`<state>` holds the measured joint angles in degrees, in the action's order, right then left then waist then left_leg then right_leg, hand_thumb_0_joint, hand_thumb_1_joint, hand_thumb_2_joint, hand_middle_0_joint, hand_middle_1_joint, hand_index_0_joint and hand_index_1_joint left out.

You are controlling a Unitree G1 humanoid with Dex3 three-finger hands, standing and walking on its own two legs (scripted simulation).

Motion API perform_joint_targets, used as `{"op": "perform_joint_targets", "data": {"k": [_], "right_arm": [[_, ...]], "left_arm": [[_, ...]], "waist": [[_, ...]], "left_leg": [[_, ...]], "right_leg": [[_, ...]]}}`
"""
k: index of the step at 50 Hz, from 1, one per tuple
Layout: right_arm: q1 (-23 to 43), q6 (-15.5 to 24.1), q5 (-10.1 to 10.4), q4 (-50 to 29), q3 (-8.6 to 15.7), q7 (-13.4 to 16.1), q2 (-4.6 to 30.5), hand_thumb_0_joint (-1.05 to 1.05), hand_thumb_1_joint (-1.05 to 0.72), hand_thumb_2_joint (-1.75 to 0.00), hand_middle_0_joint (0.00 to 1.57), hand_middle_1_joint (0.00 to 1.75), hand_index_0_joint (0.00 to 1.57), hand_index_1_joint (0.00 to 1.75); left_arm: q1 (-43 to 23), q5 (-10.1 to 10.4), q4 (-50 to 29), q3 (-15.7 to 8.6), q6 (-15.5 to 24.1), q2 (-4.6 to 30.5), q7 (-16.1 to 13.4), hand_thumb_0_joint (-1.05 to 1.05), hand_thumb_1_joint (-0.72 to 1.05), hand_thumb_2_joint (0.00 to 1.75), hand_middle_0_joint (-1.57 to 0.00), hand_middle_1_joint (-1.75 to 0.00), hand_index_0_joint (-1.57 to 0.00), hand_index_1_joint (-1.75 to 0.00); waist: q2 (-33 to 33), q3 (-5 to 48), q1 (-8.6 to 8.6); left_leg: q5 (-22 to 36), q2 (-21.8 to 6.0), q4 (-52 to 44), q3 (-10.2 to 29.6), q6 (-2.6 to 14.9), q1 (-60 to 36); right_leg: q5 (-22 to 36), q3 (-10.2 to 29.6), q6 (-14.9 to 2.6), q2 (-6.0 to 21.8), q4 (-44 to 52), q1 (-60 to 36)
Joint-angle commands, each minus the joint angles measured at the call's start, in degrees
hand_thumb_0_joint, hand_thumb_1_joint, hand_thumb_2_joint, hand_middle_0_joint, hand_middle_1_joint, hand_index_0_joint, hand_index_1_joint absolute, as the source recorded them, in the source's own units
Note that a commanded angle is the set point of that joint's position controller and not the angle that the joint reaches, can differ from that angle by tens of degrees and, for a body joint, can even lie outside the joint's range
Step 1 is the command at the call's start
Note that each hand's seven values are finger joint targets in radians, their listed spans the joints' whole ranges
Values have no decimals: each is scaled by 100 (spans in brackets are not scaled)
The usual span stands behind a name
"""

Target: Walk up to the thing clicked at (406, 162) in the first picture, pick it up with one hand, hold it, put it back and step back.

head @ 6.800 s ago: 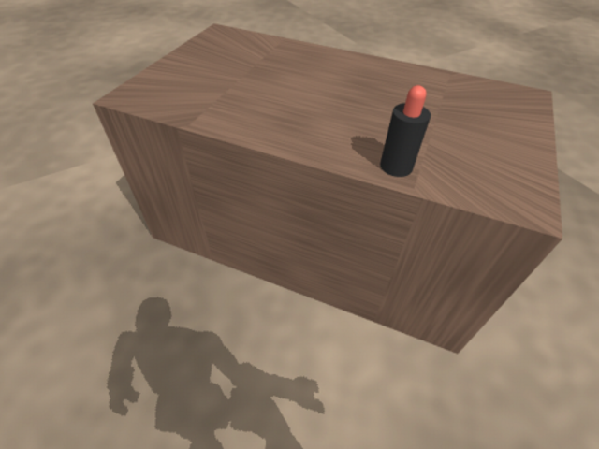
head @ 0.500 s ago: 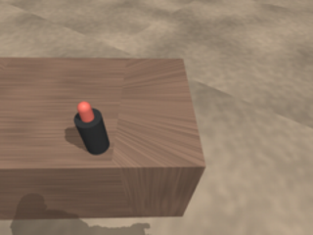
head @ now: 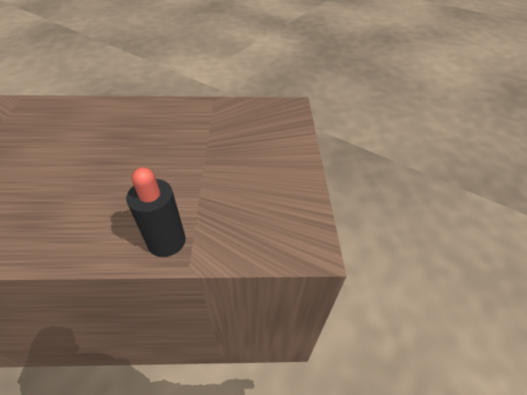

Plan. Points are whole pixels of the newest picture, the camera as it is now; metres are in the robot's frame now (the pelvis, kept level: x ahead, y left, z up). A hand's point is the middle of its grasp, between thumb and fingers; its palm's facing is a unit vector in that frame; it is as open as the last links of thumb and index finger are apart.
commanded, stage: rise first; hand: left
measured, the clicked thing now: (155, 210) +0.47 +0.22 -0.02
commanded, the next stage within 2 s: go down in 1.50 s
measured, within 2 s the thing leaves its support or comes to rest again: neither
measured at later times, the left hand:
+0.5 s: hand (110, 375) +0.19 +0.25 -0.10, palm faces +0.21 -0.92 -0.34, open 15.5 cm
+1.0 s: hand (101, 353) +0.20 +0.24 -0.03, palm faces +0.23 -0.91 -0.33, open 17.4 cm
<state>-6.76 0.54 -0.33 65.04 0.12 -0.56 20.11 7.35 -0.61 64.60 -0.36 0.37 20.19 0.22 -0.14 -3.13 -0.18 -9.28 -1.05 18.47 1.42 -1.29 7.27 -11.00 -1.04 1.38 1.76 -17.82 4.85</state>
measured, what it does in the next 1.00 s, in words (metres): stands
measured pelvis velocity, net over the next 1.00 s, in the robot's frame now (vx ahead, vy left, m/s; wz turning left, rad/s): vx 0.01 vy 0.00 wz -0.03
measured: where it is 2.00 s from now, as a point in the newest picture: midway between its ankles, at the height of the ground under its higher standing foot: outside the picture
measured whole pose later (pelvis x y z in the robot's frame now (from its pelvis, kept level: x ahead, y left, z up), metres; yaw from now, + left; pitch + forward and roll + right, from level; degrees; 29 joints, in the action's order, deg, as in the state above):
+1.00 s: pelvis +0.01 +0.00 -0.01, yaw -1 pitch -2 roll +0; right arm -14.9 3.6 1.8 34.1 5.0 2.9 13.0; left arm 21.2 2.6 12.4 -9.7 4.4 15.9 -3.3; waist 1.0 -1.5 1.4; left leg -13.5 -1.6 23.7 0.1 -1.4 8.6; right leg -14.8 0.3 1.2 1.3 -23.4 6.9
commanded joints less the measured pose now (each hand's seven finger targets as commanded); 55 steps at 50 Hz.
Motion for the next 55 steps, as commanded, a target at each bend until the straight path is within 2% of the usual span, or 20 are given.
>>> {"op": "perform_joint_targets", "data": {"k": [1, 2, 3, 4, 6, 8, 11, 13, 16, 21, 25, 35, 36, 38, 39, 40, 44, 47, 49, 55], "right_arm": [[219, 109, -21, -356, 209, 90, 1243, 0, -82, -82, 12, 22, 12, 22], [2230, 812, 576, -2367, 6, 188, 204, 0, -74, -74, 5, 14, 5, 14], [2018, 939, 633, -2616, -8, 271, 358, 0, -66, -66, 5, 6, 5, 6], [1366, 844, 585, -1978, 268, 372, 875, 0, -58, -58, 5, 5, 5, 5], [1047, 717, 567, -1500, 714, 466, 1156, 0, -42, -42, 5, 5, 5, 5], [887, 807, 501, -1753, 718, 560, 982, 0, -26, -26, 5, 5, 5, 5], [-51, 654, 279, -1464, 1122, 518, 846, 0, -3, -19, 5, 5, 5, 5], [77, 625, 284, -1956, 965, 477, 562, 0, 9, -15, 5, 5, 5, 5], [-218, 508, 340, -2334, 770, 433, 247, 0, 22, -11, 5, 5, 5, 5], [525, 585, 343, -3358, 635, 450, 174, 0, 41, -7, 5, 5, 5, 5], [7, 665, 276, -3568, 732, 502, 260, 0, 50, -4, 5, 5, 5, 5], [-623, 606, 210, -3858, 670, 492, 79, 0, 55, -3, 5, 5, 5, 5], [-468, 639, 211, -4125, 776, 500, 191, 0, 55, -3, 5, 5, 5, 5], [-634, 608, 198, -3919, 859, 499, 256, 0, 56, -3, 5, 5, 5, 5], [-459, 607, 224, -4060, 627, 462, 11, 0, 56, -3, 5, 5, 5, 5], [-551, 598, 214, -3930, 875, 475, 221, 0, 56, -3, 5, 5, 5, 5], [-275, 623, 217, -4267, 752, 426, 84, 0, 56, -3, 5, 5, 5, 5], [-510, 545, 202, -3746, 629, 387, -102, 0, 56, -3, 5, 5, 5, 5], [-302, 605, 177, -3997, 930, 420, 268, 0, 54, -3, 5, 5, 5, 5], [-418, 609, 151, -3806, 840, 405, 79, 0, 54, -4, 5, 5, 5, 5]], "left_arm": [[-126, -3, -347, -196, 135, 1214, -64, 0, 82, 82, -12, -22, -13, -22], [-2136, 479, -2358, -20, 622, 124, -110, 0, 74, 74, -4, -14, -5, -14], [-2090, 651, -2801, -55, 852, 556, -243, 0, 66, 66, -6, -6, -3, -9], [-1505, 625, -2136, -299, 839, 943, -344, 0, 58, 58, -6, -6, -3, -9], [-777, 623, -1857, -926, 695, 1354, -432, 0, 42, 42, -7, -8, -6, -9], [-875, 578, -2201, -728, 770, 1075, -516, 0, 27, 29, -6, -7, -5, -7], [-257, 284, -1944, -1232, 662, 1165, -493, 0, 13, 22, -5, -7, -6, -6], [103, 280, -2244, -1133, 593, 760, -479, 0, 2, 16, -5, -6, -6, -5], [399, 330, -2811, -1228, 541, 739, -475, 0, -14, 11, -5, -6, -6, -4], [-258, 340, -3939, -1111, 616, 643, -512, 0, -37, 7, -4, -5, -4, -4], [100, 307, -4452, -1131, 682, 629, -557, 0, -53, 4, -4, -5, -4, -5], [820, 280, -5422, -1374, 706, 693, -557, 0, -53, 3, -3, -5, -4, -4], [765, 297, -5549, -1149, 707, 426, -523, 0, -53, 3, -3, -5, -4, -5], [898, 297, -5592, -1486, 675, 721, -534, 0, -53, 3, -3, -4, -3, -4], [784, 306, -5842, -1286, 695, 548, -493, 0, -53, 2, -3, -4, -3, -4], [906, 310, -5729, -1391, 685, 629, -480, 0, -52, 2, -3, -4, -3, -4], [1041, 320, -6182, -1300, 707, 516, -432, 0, -53, 3, -3, -4, -3, -4], [1067, 330, -6302, -1549, 747, 700, -421, 0, -53, 3, -3, -4, -3, -4], [1155, 336, -6398, -1513, 777, 649, -408, 0, -54, 3, -4, -5, -4, -5], [1276, 324, -6771, -1621, 867, 672, -392, 0, -55, 4, -4, -5, -4, -5]], "waist": [[56, 381, 24], [224, 467, -211], [-38, 630, 43], [86, 386, -160], [-1, 621, 59], [1, 1333, 26], [193, 1445, -80], [73, 1647, 84], [111, 1330, 213], [145, 888, 192], [167, 967, 135], [225, 1018, 147], [132, 952, 62], [313, 905, 122], [257, 819, 139], [208, 746, 90], [31, 828, 142], [304, 607, 268], [175, 681, 197], [291, 677, 246]], "left_leg": [[585, -605, -238, 441, 221, -53], [-78, 149, 263, -327, 105, 494], [-460, 111, 31, -265, 99, 162], [-644, 128, -4, -322, 115, 209], [-157, 82, 245, -346, 72, 409], [396, 74, 408, -353, 93, 176], [782, 126, 601, -372, 145, 214], [1099, 138, 533, -399, 128, 24], [1100, 164, 458, -465, 96, 182], [407, 90, 235, -440, 107, 341], [618, 81, 305, -434, 117, 173], [1262, 102, 403, -470, 128, -111], [1238, 92, 399, -471, 126, -141], [1311, 74, 358, -465, 99, -185], [1294, 67, 333, -435, 104, -153], [1214, 78, 353, -456, 112, -178], [1235, 68, 339, -417, 135, -184], [1164, 82, 304, -447, 116, -89], [1020, 55, 273, -406, 120, -147], [925, 77, 266, -428, 136, -158]], "right_leg": [[504, 435, -213, 628, 331, 36], [81, -105, -166, -94, -194, 992], [-306, -147, -186, -101, -89, 604], [-436, -134, -214, -131, -45, 755], [-36, -174, -206, -184, -293, 652], [603, -119, -157, -153, -484, 473], [1002, -95, -164, -172, -584, 675], [1244, -107, -140, -168, -528, 417], [1139, -149, -144, -159, -409, 520], [448, -133, -172, -153, -295, 648], [673, -120, -163, -159, -337, 542], [1380, -134, -142, -131, -387, 207], [1366, -134, -133, -144, -379, 248], [1398, -160, -156, -162, -381, 225], [1365, -178, -160, -166, -370, 296], [1298, -167, -143, -158, -351, 331], [1324, -202, -136, -145, -319, 209], [1212, -193, -165, -148, -307, 240], [1047, -219, -172, -181, -304, 184], [958, -205, -173, -156, -273, 196]]}}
